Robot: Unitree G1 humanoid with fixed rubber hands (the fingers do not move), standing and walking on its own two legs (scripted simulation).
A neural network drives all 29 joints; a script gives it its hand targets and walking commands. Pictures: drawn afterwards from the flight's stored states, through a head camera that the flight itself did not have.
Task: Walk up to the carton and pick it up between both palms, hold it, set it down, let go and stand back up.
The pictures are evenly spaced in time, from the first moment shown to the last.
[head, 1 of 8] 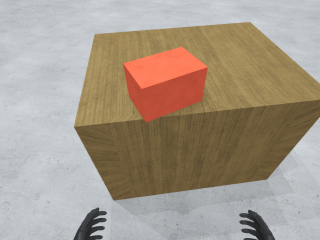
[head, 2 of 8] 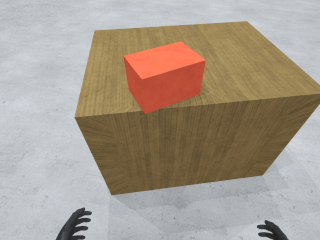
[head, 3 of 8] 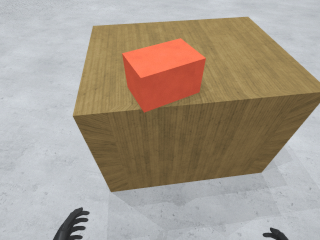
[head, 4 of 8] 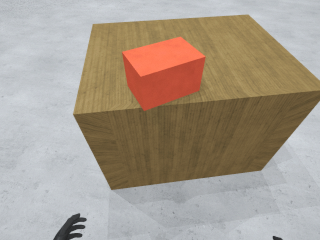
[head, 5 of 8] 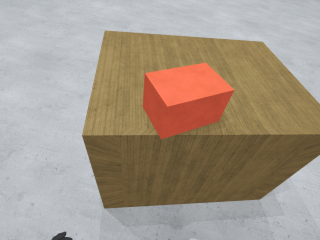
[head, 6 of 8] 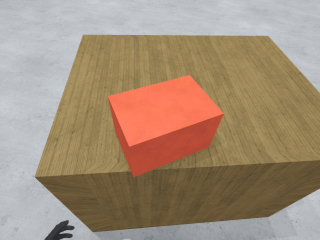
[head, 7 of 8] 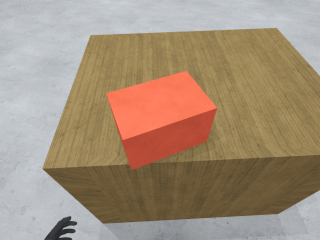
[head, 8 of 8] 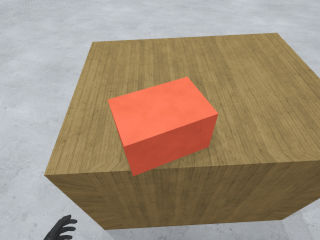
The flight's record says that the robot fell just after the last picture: no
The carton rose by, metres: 0.00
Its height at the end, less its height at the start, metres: +0.00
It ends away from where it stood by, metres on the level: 0.00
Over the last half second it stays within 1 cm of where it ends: yes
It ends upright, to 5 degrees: yes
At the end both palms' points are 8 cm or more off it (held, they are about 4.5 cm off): yes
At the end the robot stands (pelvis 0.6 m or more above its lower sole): yes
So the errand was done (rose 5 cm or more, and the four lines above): no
